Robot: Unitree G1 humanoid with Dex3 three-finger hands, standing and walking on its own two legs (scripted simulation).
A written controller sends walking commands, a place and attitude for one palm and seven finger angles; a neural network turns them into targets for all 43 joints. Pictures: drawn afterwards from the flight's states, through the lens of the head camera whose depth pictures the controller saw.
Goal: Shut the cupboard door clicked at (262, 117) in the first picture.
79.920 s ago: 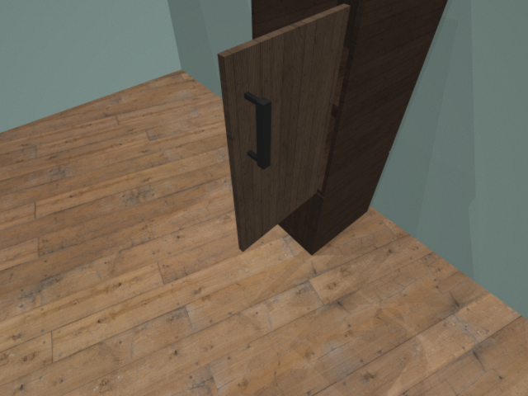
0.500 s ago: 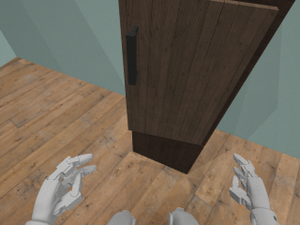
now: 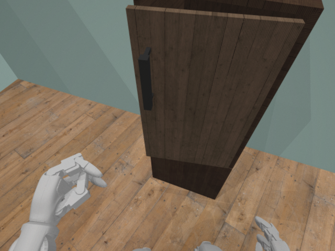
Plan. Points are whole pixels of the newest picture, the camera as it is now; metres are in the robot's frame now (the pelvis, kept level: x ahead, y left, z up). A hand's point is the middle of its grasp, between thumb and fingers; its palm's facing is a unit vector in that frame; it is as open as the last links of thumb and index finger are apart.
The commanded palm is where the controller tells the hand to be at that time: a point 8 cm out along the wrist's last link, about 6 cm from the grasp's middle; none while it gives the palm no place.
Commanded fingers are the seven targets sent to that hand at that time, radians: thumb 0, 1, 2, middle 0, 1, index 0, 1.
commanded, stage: raise the hand and make a fist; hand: left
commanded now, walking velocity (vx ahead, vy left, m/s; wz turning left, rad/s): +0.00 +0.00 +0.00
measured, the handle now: (148, 80) +0.49 +0.08 +0.14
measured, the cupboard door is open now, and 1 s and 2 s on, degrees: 11 11 11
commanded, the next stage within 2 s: bring the fist close to the handle in 0.94 s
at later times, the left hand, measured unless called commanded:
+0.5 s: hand (87, 165) +0.25 +0.17 +0.13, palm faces -0.09 -0.99 -0.09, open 3.1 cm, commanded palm +0.23 +0.22 +0.15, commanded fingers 0.00 0.90 0.90 -1.30 -1.50 -1.30 -1.50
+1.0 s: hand (80, 168) +0.24 +0.17 +0.15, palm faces -0.04 -1.00 -0.08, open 3.1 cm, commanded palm +0.21 +0.22 +0.15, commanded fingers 0.00 0.90 0.90 -1.30 -1.50 -1.30 -1.50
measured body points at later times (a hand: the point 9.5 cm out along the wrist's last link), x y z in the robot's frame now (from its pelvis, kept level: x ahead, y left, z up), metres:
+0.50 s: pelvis +0.03 -0.02 +0.03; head +0.04 -0.02 +0.48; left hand +0.25 +0.22 +0.14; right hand +0.22 -0.23 -0.04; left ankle -0.02 +0.09 -0.68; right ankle +0.05 -0.13 -0.68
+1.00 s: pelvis +0.01 -0.02 +0.03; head +0.00 -0.03 +0.48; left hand +0.23 +0.23 +0.16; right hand +0.18 -0.24 -0.03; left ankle -0.02 +0.09 -0.68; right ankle +0.05 -0.13 -0.68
